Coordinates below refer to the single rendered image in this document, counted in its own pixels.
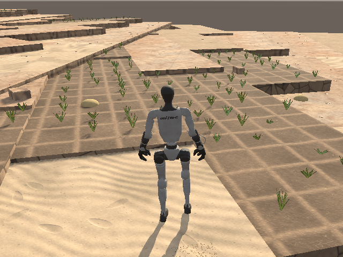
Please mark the left robot hand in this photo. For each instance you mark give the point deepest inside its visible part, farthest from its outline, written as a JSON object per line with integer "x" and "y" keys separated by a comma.
{"x": 141, "y": 153}

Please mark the robot torso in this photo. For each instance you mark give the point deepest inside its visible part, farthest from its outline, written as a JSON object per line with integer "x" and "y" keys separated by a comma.
{"x": 170, "y": 129}

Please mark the robot right forearm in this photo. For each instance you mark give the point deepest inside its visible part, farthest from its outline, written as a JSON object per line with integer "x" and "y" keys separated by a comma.
{"x": 198, "y": 141}

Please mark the robot left upper arm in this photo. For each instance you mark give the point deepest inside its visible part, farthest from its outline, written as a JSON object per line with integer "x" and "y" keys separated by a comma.
{"x": 149, "y": 123}

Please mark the robot left forearm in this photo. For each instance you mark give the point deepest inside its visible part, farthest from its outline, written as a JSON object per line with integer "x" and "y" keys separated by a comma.
{"x": 143, "y": 143}

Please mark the right robot hand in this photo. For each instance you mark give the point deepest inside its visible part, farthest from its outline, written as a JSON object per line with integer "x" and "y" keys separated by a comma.
{"x": 201, "y": 152}

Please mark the robot right thigh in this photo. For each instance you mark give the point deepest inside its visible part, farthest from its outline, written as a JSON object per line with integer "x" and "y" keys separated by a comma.
{"x": 184, "y": 156}

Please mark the robot right upper arm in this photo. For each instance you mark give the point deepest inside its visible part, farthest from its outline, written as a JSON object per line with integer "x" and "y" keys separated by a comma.
{"x": 189, "y": 121}

